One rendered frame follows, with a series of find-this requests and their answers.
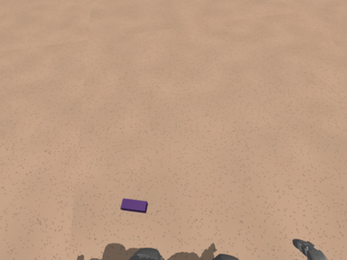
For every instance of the small box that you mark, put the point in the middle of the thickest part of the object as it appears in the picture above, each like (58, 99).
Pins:
(134, 205)

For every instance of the right robot hand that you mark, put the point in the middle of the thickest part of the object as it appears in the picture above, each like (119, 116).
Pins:
(309, 250)

